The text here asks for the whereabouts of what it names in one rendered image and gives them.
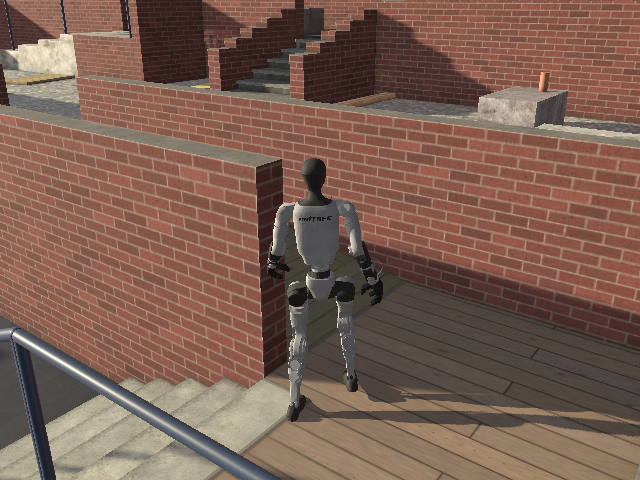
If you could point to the stairs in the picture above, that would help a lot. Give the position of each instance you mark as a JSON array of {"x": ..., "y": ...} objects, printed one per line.
[
  {"x": 271, "y": 78},
  {"x": 100, "y": 440},
  {"x": 49, "y": 56}
]

